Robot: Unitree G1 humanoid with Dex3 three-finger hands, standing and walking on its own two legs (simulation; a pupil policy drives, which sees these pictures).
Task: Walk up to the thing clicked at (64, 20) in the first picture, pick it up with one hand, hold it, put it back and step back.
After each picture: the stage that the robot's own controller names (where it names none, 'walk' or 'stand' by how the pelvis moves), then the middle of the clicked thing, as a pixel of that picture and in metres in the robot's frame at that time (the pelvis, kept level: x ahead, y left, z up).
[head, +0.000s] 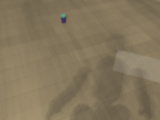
stand; (63, 18) +1.92 +0.26 -0.72
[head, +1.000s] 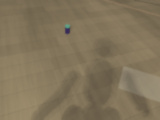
walk; (67, 29) +1.79 +0.16 -0.70
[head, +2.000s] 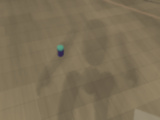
walk; (60, 51) +1.16 +0.17 -0.71
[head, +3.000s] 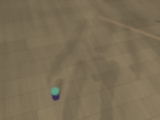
walk; (55, 94) +0.69 +0.19 -0.71
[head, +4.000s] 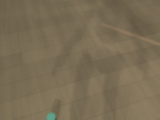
walk; (51, 119) +0.48 +0.21 -0.71
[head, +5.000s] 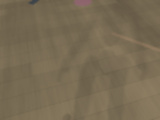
stand; out of the picture +0.37 +0.17 -0.71
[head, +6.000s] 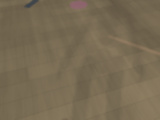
stand; out of the picture +0.36 +0.18 -0.72
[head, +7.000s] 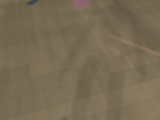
stand; out of the picture +0.37 +0.18 -0.73
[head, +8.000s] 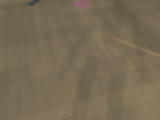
stand; out of the picture +0.35 +0.18 -0.73
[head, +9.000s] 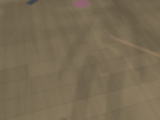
stand; out of the picture +0.35 +0.17 -0.73
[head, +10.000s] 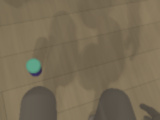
go down; (34, 68) +0.43 +0.20 -0.39
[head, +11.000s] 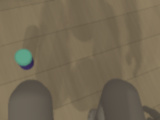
go down; (25, 60) +0.43 +0.22 -0.30
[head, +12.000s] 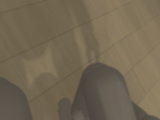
close in; out of the picture +0.41 +0.27 -0.22
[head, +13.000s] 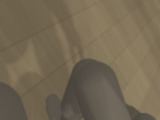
close; out of the picture +0.42 +0.28 -0.22
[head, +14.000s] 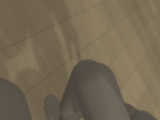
lift; out of the picture +0.40 +0.26 -0.23
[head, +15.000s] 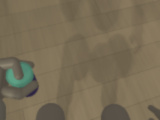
lift; (24, 81) +0.33 +0.19 -0.02
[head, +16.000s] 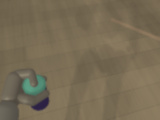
hold; (37, 93) +0.32 +0.16 +0.00
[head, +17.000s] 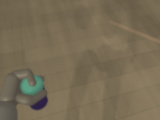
hold; (35, 93) +0.32 +0.17 -0.01
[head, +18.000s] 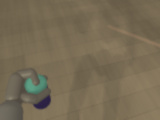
crouch; (39, 92) +0.33 +0.16 +0.00
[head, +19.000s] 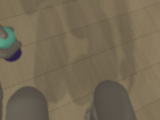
crouch; (7, 45) +0.46 +0.21 -0.10
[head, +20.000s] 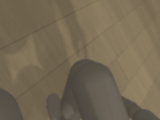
lower; out of the picture +0.43 +0.30 -0.22
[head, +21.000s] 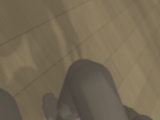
lower; out of the picture +0.43 +0.30 -0.23
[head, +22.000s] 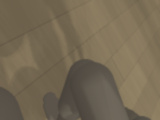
lower; out of the picture +0.43 +0.30 -0.23
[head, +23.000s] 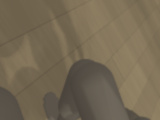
lower; out of the picture +0.43 +0.30 -0.23
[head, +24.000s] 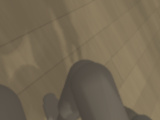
loosen; out of the picture +0.43 +0.28 -0.23
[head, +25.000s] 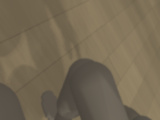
rise; out of the picture +0.43 +0.28 -0.24
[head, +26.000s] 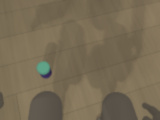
walk; (44, 70) +0.46 +0.20 -0.41
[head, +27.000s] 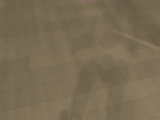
stand; out of the picture +0.39 +0.16 -0.66
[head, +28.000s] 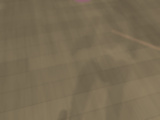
stand; out of the picture +0.40 +0.17 -0.67
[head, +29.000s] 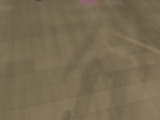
stand; out of the picture +0.40 +0.16 -0.71
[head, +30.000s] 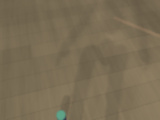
walk; (61, 117) +0.43 +0.15 -0.71
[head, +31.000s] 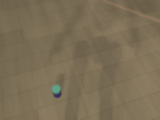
walk; (56, 91) +0.58 +0.19 -0.70
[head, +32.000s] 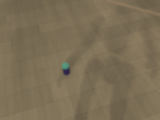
walk; (66, 69) +0.89 +0.24 -0.70
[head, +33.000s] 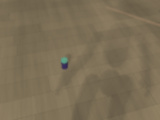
stand; (64, 63) +1.05 +0.18 -0.71
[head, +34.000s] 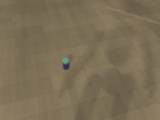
stand; (65, 64) +1.07 +0.18 -0.73
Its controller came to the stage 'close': yes
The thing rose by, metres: 0.71
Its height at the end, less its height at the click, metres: +0.00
